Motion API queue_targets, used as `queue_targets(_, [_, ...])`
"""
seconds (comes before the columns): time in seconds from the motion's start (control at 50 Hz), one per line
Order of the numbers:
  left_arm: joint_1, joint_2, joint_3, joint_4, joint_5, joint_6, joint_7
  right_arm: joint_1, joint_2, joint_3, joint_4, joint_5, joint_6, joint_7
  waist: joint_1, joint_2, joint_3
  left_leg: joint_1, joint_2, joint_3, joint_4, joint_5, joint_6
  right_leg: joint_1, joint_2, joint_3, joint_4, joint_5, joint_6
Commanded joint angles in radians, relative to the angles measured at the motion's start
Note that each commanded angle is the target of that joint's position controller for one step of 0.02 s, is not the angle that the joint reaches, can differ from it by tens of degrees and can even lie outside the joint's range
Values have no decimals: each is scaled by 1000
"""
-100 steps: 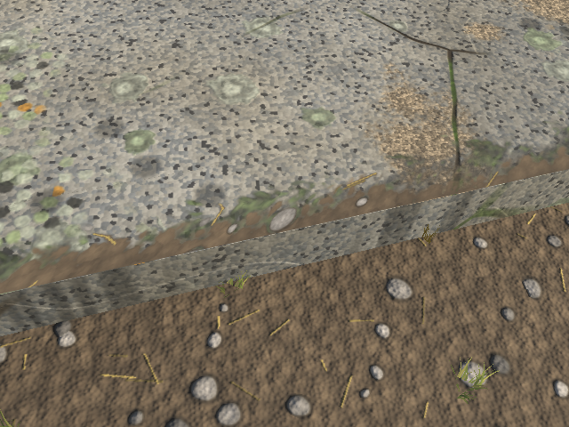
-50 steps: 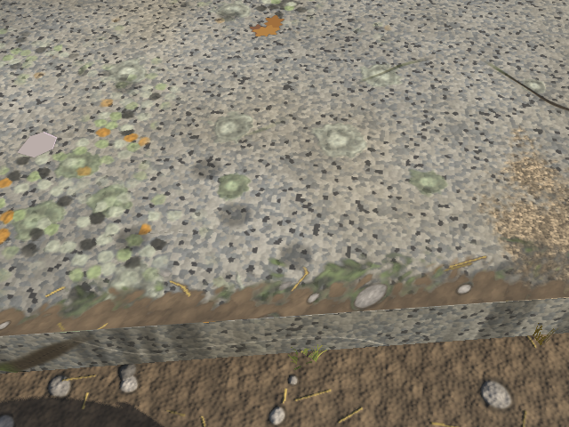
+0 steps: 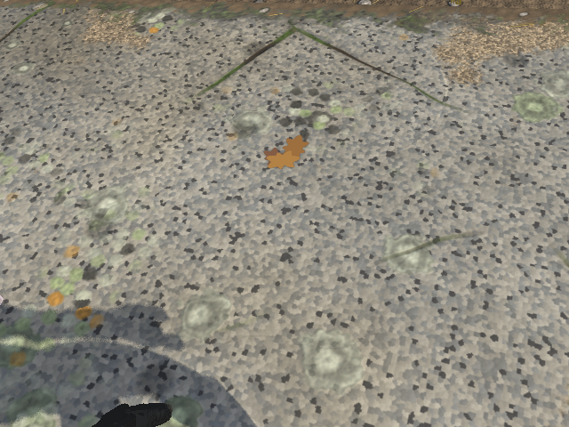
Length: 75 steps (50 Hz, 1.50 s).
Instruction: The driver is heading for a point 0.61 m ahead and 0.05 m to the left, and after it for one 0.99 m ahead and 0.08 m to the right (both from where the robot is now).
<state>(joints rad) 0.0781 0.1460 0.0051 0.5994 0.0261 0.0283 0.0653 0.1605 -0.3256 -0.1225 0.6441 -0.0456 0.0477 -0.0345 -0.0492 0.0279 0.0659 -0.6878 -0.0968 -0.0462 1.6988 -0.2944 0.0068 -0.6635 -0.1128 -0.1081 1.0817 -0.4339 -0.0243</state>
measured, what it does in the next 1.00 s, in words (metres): climbs: left foot, then right foot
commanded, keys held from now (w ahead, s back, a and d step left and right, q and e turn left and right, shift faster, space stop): q+shift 0.18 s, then w+q+shift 0.20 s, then w+e+shift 0.44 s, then e+shift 0.18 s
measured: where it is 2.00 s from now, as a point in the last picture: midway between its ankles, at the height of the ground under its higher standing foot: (181, 279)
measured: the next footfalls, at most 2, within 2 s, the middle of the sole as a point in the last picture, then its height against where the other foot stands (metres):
left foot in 0.52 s outside the picture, level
right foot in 0.96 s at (213, 299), level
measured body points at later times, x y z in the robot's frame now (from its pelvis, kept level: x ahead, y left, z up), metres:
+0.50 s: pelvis +0.19 +0.04 +0.06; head +0.19 +0.06 +0.51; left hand +0.03 +0.28 -0.07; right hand +0.52 -0.07 +0.03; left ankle +0.19 +0.16 -0.65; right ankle +0.08 -0.12 -0.66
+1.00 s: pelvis +0.55 +0.18 +0.02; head +0.58 +0.20 +0.47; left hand +0.66 +0.46 -0.08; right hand +0.58 -0.07 -0.11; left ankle +0.25 +0.21 -0.56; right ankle +0.70 +0.20 -0.67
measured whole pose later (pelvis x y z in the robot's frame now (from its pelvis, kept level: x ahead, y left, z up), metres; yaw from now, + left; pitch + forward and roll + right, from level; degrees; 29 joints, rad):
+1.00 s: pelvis +0.55 +0.18 +0.02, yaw +7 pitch +0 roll +1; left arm 0.16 0.28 0.05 0.71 0.02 -0.03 -0.04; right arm 0.42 -0.21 -0.03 0.87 0.00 -0.08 -0.03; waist 0.01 -0.06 0.06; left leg 0.03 0.00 0.18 1.09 -0.43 -0.04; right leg -0.60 0.11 -0.15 0.69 -0.11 -0.22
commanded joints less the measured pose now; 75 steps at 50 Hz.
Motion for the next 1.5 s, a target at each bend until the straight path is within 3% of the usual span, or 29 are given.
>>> queue_targets(0.02, [39, 23, 21, 20, 16, -38, -4, 123, 97, 43, -71, 7, 37, -22, -62, -123, -29, -207, 75, -5, 52, 28, 3, 198, -190, 248, -527, 276, -71])
queue_targets(0.06, [87, 56, 38, 50, 16, -63, -10, 54, 52, 36, -88, -1, 30, -25, -40, -77, -55, -197, 78, 9, -62, 72, -1, 266, -208, 166, -582, 351, -68])
queue_targets(0.1, [100, 92, 37, 48, 21, -47, 5, -7, 46, 41, -120, 20, 38, -4, -22, -138, -61, -143, 89, 67, -324, 102, -29, 336, -210, 49, -639, 495, -105])
queue_targets(0.16, [109, 149, 48, 33, 11, -55, -9, -27, 28, 34, -101, 26, 50, 30, 12, -139, -118, -16, 135, 100, -491, 146, -8, 444, -234, -34, -680, 502, -125])
queue_targets(0.28, [251, 274, 95, 13, 25, -38, -17, -234, -60, 2, -179, 20, 47, 116, 132, -191, -39, -123, 167, 162, -682, 14, 12, 666, -365, 38, -928, -323, -92])
queue_targets(0.38, [411, 282, 109, 101, 30, -36, -25, -315, -18, 18, -174, 24, 11, 151, 199, -104, 59, -197, 176, 204, -775, -83, 72, 876, -364, -76, -935, -205, -88])
queue_targets(0.44, [440, 259, 101, 168, 23, -46, -35, -293, 23, 43, -165, 3, -6, 168, 182, -94, 102, -76, 147, 198, -900, -104, 111, 829, -326, -145, -948, -14, -98])
queue_targets(0.48, [380, 275, 96, 191, 13, -60, -40, -154, 24, 45, -120, -3, -22, 149, 94, -92, 65, 187, 72, 241, -1005, -158, 149, 717, -278, -225, -861, 418, -101])
queue_targets(0.52, [286, 317, 97, 202, -29, -70, -42, 222, -12, 15, 4, -8, -50, 107, -126, -26, -99, 737, -32, 260, -1136, 4, 176, 476, -190, -298, -441, 912, -118])
queue_targets(0.54, [211, 282, 83, 157, -29, -74, -55, 427, -87, -14, 59, -21, -64, 88, -239, 108, -212, 1097, 125, 30, -1187, -146, 177, 139, -111, -247, -104, 424, -104])
queue_targets(0.56, [138, 177, 60, 56, -43, -85, -72, 411, -242, -37, 26, -15, -84, 60, -201, 323, -250, 1143, 424, -464, -1374, -454, 205, -158, 59, -33, 209, -130, -74])
queue_targets(0.58, [28, 221, 71, 31, -50, -91, -70, 310, -198, -23, -8, -14, -91, 40, -201, 81, -170, 979, 485, -554, -1448, -218, 177, -244, 111, 223, 329, 2, -71])
queue_targets(0.6, [84, 195, 69, 35, -59, -99, -76, 258, -152, -6, 0, -14, -96, 30, -116, 40, -103, 909, 482, -370, -1415, -65, 161, -252, 69, 228, 332, 120, -74])
queue_targets(0.66, [277, 185, 72, 153, -25, -72, -101, 142, -10, 44, 24, 8, -139, 40, 39, 27, -46, 715, 355, -119, -1489, 16, 83, -138, -5, 172, 271, 257, -51])
queue_targets(0.76, [117, 128, 57, 101, -26, -44, -130, 213, 25, 66, 109, 19, -194, 51, 51, 42, 101, 601, 287, 148, -1628, 314, 30, -209, 14, 126, 147, 411, -56])
queue_targets(0.84, [-8, 125, 39, 45, -16, -50, -149, 232, 32, 80, 166, 20, -189, 24, 70, -15, 136, 648, 250, 320, -1637, 731, 4, -128, 52, -40, -153, 472, -101])
queue_targets(0.88, [5, 127, 30, 42, -7, -52, -150, 241, -36, 70, 172, 32, -186, -5, 94, 5, 66, 676, 261, 349, -1504, 1188, -16, 92, 141, -140, -321, 521, -118])
queue_targets(0.92, [285, 195, 55, 117, -4, -48, -143, 195, -116, 49, 153, 40, -169, -28, 227, 78, -101, 688, 290, 322, -1178, 1401, -30, 409, 222, -122, -380, 523, -135])
queue_targets(0.94, [527, 254, 85, 188, 4, -46, -125, 123, -143, 38, 129, 38, -156, -27, 335, 96, -204, 612, 304, 285, -895, 1367, -26, 647, 229, -48, -392, 506, -166])
queue_targets(0.96, [590, 305, 113, 214, 2, -50, -95, 72, -130, 31, 117, 57, -147, -6, 367, -2, -219, 490, 189, 285, -505, 803, -28, 778, 171, 61, -522, 585, -220])
queue_targets(0.98, [498, 386, 136, 209, -18, -48, -71, 71, 24, 66, 81, 36, -153, 21, 247, -238, -136, 157, -3, 237, -107, -250, -37, 874, 50, 215, -418, 1119, -237])
queue_targets(1.0, [414, 468, 151, 158, 13, -55, -78, 274, 52, 81, 18, 62, -152, 16, 109, -200, -421, -9, -5, 18, 141, -224, -54, 1083, -154, 608, -507, 1326, -448])
queue_targets(1.02, [311, 436, 157, 94, -12, -45, -73, 276, -8, 89, 11, 36, -157, 13, 106, -78, -500, -23, 34, -53, 118, -126, -37, 1020, -186, 788, -661, 933, -472])
queue_targets(1.06, [217, 293, 114, 89, -34, -42, -60, 171, -32, 87, -2, -1, -148, 13, 35, 109, -203, -29, 110, -52, -58, -101, -40, 642, -92, 679, -782, 632, -388])
queue_targets(1.1, [202, 264, 99, 96, -37, -53, -51, 154, -35, 88, -14, -15, -94, 3, -4, 139, -101, 77, 164, -42, -231, -99, -79, 378, -34, 546, -795, 813, -339])
queue_targets(1.16, [223, 313, 109, 101, -12, -68, -57, 98, -6, 103, -42, -12, -55, -5, 10, 108, -134, 144, 184, -12, -450, -55, -107, 282, 50, 453, -740, 1038, -276])
queue_targets(1.28, [278, 327, 124, 88, -39, -14, -35, -74, -30, 109, -100, -3, -24, -1, 100, -62, -188, -7, 147, -67, -646, 146, -89, 484, 117, 549, -676, 712, -100])
queue_targets(1.4, [304, 344, 137, 71, -21, 3, -38, -183, -69, 111, -119, 15, -45, -6, 145, -122, -123, -69, 83, -127, -825, 66, -64, 651, 98, 708, -629, 689, -123])
queue_targets(1.5, [229, 357, 137, 44, -11, 10, -49, -129, -96, 109, -101, 37, -74, -4, 105, -156, -114, 219, 22, -132, -1096, 37, -37, 562, 136, 768, -566, 758, -103])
